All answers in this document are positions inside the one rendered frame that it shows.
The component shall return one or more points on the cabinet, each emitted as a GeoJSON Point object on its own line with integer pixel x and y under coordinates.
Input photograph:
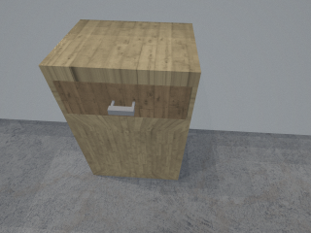
{"type": "Point", "coordinates": [130, 52]}

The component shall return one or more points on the drawer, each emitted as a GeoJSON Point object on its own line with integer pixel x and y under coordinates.
{"type": "Point", "coordinates": [151, 100]}

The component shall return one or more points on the handle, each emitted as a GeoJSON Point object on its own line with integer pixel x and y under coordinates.
{"type": "Point", "coordinates": [121, 110]}

